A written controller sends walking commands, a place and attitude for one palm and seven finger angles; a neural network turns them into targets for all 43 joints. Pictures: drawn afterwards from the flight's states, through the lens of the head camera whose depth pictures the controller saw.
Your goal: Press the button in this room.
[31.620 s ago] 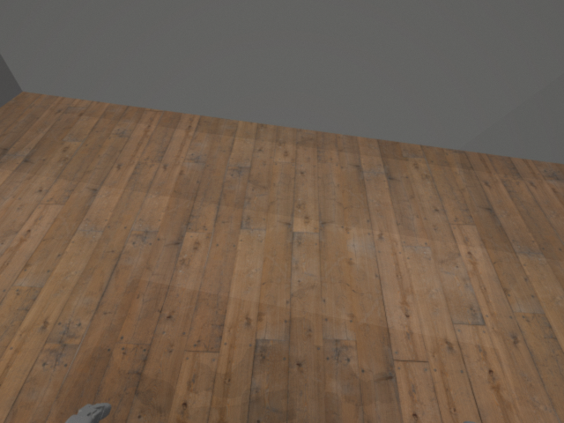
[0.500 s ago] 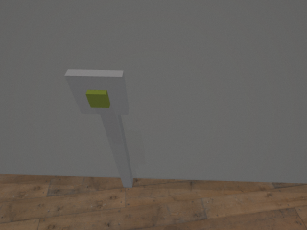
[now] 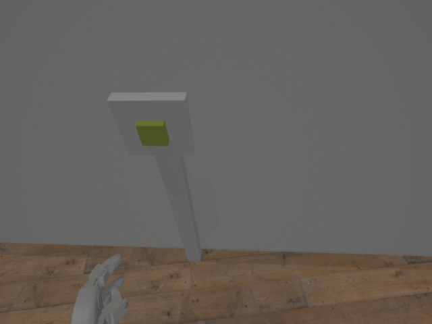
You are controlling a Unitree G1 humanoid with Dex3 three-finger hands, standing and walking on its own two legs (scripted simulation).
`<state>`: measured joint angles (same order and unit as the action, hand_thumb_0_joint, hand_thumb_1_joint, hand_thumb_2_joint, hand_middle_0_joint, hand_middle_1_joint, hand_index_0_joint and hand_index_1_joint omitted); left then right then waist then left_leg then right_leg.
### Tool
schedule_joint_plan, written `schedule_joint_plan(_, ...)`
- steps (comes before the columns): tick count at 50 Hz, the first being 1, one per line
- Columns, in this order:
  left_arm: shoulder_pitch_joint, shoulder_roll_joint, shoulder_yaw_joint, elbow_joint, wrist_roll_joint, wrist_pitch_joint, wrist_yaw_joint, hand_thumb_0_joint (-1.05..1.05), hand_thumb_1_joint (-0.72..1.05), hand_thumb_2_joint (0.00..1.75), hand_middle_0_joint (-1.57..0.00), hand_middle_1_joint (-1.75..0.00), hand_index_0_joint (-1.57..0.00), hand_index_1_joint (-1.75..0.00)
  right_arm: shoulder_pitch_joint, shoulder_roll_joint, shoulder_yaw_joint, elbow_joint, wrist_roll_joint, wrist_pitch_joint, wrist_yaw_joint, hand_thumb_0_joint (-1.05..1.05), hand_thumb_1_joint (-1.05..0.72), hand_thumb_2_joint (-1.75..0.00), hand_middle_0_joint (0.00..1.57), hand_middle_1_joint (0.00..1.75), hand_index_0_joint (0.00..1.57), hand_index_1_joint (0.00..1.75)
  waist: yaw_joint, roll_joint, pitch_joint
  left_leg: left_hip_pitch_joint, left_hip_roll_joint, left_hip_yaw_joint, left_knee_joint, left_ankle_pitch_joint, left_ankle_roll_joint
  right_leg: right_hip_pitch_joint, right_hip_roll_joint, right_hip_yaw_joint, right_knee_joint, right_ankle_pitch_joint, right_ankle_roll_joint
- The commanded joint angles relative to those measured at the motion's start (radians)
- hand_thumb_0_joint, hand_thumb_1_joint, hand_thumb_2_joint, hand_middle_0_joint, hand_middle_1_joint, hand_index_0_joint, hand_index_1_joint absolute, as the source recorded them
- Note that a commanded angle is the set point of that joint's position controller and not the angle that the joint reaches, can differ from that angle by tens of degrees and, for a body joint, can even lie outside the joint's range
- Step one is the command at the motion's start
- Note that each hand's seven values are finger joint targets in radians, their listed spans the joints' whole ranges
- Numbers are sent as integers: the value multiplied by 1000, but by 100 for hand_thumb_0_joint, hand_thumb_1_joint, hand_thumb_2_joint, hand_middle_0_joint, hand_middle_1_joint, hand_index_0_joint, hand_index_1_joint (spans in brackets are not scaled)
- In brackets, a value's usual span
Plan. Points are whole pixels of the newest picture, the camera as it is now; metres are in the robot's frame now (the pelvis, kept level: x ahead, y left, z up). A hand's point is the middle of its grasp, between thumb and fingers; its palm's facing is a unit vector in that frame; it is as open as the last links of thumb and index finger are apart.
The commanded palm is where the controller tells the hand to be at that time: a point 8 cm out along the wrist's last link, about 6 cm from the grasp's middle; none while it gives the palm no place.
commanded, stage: raise the hand and make a fist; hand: left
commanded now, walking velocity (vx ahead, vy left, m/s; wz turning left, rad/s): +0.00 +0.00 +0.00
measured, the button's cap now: (153, 132) +0.50 +0.15 +0.09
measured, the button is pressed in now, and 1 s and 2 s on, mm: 0 0 0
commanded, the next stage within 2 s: aim a knuckle at the button in 1.82 s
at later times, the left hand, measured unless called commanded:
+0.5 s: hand (129, 300) +0.17 +0.16 +0.01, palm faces -0.06 -1.00 -0.04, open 3.7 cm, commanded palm +0.15 +0.22 +0.00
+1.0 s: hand (101, 273) +0.20 +0.20 +0.04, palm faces +0.00 -1.00 -0.05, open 3.1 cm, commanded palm +0.18 +0.25 +0.05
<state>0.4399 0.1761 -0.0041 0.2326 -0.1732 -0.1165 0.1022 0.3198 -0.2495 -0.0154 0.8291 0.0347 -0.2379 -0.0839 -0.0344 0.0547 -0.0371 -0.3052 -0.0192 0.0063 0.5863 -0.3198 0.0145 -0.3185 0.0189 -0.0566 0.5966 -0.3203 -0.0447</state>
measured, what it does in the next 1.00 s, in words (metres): stands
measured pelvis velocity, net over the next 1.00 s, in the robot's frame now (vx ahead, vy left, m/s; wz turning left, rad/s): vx -0.01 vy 0.02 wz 0.00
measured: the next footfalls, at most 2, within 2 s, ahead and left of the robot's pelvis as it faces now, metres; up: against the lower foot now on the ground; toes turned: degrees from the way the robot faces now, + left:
none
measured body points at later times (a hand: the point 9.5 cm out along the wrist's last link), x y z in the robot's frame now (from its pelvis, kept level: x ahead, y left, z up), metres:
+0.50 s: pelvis -0.03 +0.01 -0.07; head +0.02 +0.01 +0.38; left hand +0.17 +0.21 +0.01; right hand +0.18 -0.18 -0.14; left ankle -0.01 +0.11 -0.73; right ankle -0.01 -0.09 -0.73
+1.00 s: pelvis -0.01 +0.02 -0.04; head +0.02 +0.02 +0.41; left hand +0.20 +0.25 +0.05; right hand +0.18 -0.22 -0.09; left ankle -0.01 +0.11 -0.73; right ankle -0.01 -0.09 -0.73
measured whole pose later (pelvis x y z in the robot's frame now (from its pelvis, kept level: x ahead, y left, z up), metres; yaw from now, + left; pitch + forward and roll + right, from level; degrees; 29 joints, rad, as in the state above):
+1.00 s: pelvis -0.01 +0.02 -0.04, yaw +0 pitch +8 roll -2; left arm 0.45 0.24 0.14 -0.17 -0.27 -0.28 -0.21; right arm 0.25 -0.25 0.00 0.50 0.04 -0.20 -0.06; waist 0.00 0.03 -0.10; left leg -0.60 -0.01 -0.01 0.93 -0.47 0.03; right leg -0.58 0.02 -0.08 0.87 -0.44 -0.03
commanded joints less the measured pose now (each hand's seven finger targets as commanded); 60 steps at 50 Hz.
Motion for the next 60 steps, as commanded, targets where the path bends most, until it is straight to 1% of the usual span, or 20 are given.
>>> schedule_joint_plan(1, 109, -126, -58, -113, -44, -273, -166, 0, 90, 90, -47, -60, -47, -60, -175, -119, -51, -301, -26, -106, 40, 0, -90, -90, 20, 30, 20, 30, 50, -325, -29, -231, -2, -25, 132, 3, -6, -261, -30, 16, 57, -103, 35)
schedule_joint_plan(3, 212, -82, 10, -144, -71, -416, -276, 0, 90, 90, -53, -66, -53, -66, -199, -123, -67, -359, -34, -89, 81, 0, -90, -90, 20, 30, 20, 30, 86, -287, -94, -324, -16, -11, 221, 20, -24, -248, -30, 23, 169, -13, 20)
schedule_joint_plan(4, 236, -28, 49, -133, -58, -475, -332, 0, 90, 90, -56, -69, -56, -69, -202, -128, -76, -382, -36, -69, 106, 0, -90, -90, 20, 30, 20, 30, 97, -194, -106, -347, -23, -4, 269, 40, -32, -257, -34, 45, 226, 45, 4)
schedule_joint_plan(5, 233, 26, 98, -172, -42, -491, -343, 0, 90, 90, -58, -72, -58, -72, -223, -127, -82, -422, -36, -49, 115, 0, -90, -90, 20, 30, 20, 30, 115, -151, -154, -379, -29, 15, 300, 57, -23, -255, -37, 48, 270, 69, -3)
schedule_joint_plan(7, 189, 50, 97, -264, -11, -425, -331, 0, 90, 90, -64, -78, -64, -78, -251, -123, -74, -501, -28, 2, 112, 0, -90, -90, 20, 30, 20, 30, 123, -115, -172, -430, -33, 34, 312, 25, -8, -269, -35, 62, 304, 38, -4)
schedule_joint_plan(11, 6, 51, 73, -543, -1, -339, -227, 0, 90, 90, -75, -90, -75, -90, -212, -100, -59, -582, -24, 63, 87, 0, -90, -90, 20, 30, 20, 30, 74, -14, -232, -427, -19, 1, 347, -35, 10, -332, -21, 94, 297, -48, 1)
schedule_joint_plan(13, -28, 57, 73, -675, 4, -373, -191, 0, 90, 90, -81, -96, -81, -96, -157, -92, -52, -581, -27, 73, 77, 0, -90, -90, 20, 30, 20, 30, 46, 22, -289, -357, 5, -27, 367, 45, 15, -352, -3, 62, 328, 52, 2)
schedule_joint_plan(14, -110, 59, 42, -771, 1, -400, -190, 0, 90, 90, -83, -99, -83, -99, -149, -93, -42, -579, -34, 72, 71, 0, -90, -90, 20, 30, 20, 30, 15, 13, -308, -344, 12, -43, 388, 71, 20, -375, 4, 57, 347, 77, 5)
schedule_joint_plan(15, -99, 65, 37, -782, 6, -418, -195, 0, 90, 90, -86, -102, -86, -102, -140, -94, -39, -567, -35, 70, 66, 0, -90, -90, 20, 30, 20, 30, 10, 46, -319, -316, 19, -47, 397, 91, 19, -390, 4, 52, 347, 84, 4)
schedule_joint_plan(17, -88, 34, -22, -756, 1, -432, -230, 0, 90, 90, -92, -108, -92, -108, -139, -99, -22, -548, -33, 55, 63, 0, -90, -90, 20, 30, 20, 30, -18, 72, -277, -317, 27, -65, 399, 68, 17, -439, 6, 32, 342, 43, 6)
schedule_joint_plan(19, -110, 33, -52, -679, -10, -397, -278, 0, 90, 90, -97, -114, -97, -114, -144, -109, -9, -531, -29, 42, 56, 0, -90, -90, 20, 30, 20, 30, -48, 11, -210, -371, 29, -81, 391, -19, 23, -451, 11, 32, 308, -40, 11)
schedule_joint_plan(24, 47, 127, 87, -540, -43, -210, -323, 0, 90, 90, -111, -129, -111, -129, -165, -101, -6, -541, -2, 45, 34, 0, -90, -90, 20, 30, 20, 30, 33, -92, -249, -418, 12, -70, 314, -73, 19, -295, 3, 45, 225, -143, 21)
schedule_joint_plan(26, 29, 148, 146, -610, -66, -179, -301, 0, 90, 90, -116, -135, -116, -135, -168, -88, -4, -542, 1, 44, 28, 0, -90, -90, 20, 30, 20, 30, 55, -49, -293, -384, 9, -60, 292, -29, 17, -233, -9, 48, 212, -101, 21)
schedule_joint_plan(29, 33, 148, 190, -621, -87, -191, -257, 0, 90, 90, -124, -144, -124, -144, -174, -72, -1, -524, -7, 37, 23, 0, -90, -90, 20, 30, 20, 30, 61, -119, -275, -383, 15, -61, 274, 30, 16, -192, -4, 34, 213, -26, 25)
schedule_joint_plan(32, 24, 132, 167, -646, -84, -247, -250, 0, 90, 90, -130, -150, -130, -150, -149, -80, -5, -505, -9, 13, 28, 0, -90, -90, 20, 30, 20, 30, 45, -25, -234, -342, 18, -52, 259, 34, 12, -229, -6, 24, 208, -15, 21)
schedule_joint_plan(33, 19, 126, 156, -637, -81, -261, -253, 0, 90, 90, -130, -150, -130, -150, -141, -86, -5, -497, -9, 6, 30, 0, -90, -90, 20, 30, 20, 30, 36, -25, -222, -332, 18, -53, 254, 30, 12, -242, -5, 18, 205, -22, 20)
schedule_joint_plan(34, 10, 130, 151, -617, -84, -269, -261, 0, 90, 90, -130, -150, -130, -150, -144, -91, -7, -495, -10, 1, 30, 0, -90, -90, 20, 30, 20, 30, 30, -78, -211, -345, 17, -56, 257, 31, 15, -233, -4, 25, 200, -25, 23)
schedule_joint_plan(37, 28, 142, 162, -604, -88, -279, -292, 0, 90, 90, -130, -150, -130, -150, -123, -104, -16, -486, -3, -15, 31, 0, -90, -90, 20, 30, 20, 30, 30, -44, -223, -311, 15, -51, 241, 34, 13, -225, -8, 23, 184, -17, 22)
schedule_joint_plan(48, -45, 177, 215, -631, -110, -224, -312, 0, 90, 90, -130, -150, -130, -150, -115, -109, -10, -476, 5, -18, 26, 0, -90, -90, 20, 30, 20, 30, 32, 21, -204, -190, 21, -56, 179, 156, 3, -164, 2, -4, 156, 139, 17)
schedule_joint_plan(60, -185, 236, 283, -581, -141, -124, -378, 0, 90, 90, -130, -150, -130, -150, -138, -118, 18, -454, 10, -29, 14, 0, -90, -90, 20, 30, 20, 30, 40, -17, -193, -109, 18, -61, 116, 204, 6, -70, 0, -2, 81, 211, 20)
